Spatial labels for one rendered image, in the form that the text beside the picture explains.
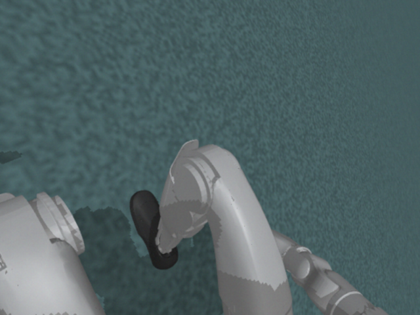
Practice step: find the right robot foot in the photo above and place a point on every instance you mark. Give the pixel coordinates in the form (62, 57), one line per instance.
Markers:
(144, 209)

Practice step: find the right robot hand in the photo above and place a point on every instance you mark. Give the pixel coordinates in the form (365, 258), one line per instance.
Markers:
(284, 243)

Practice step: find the right robot arm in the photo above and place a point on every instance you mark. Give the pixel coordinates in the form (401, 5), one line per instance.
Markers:
(328, 290)

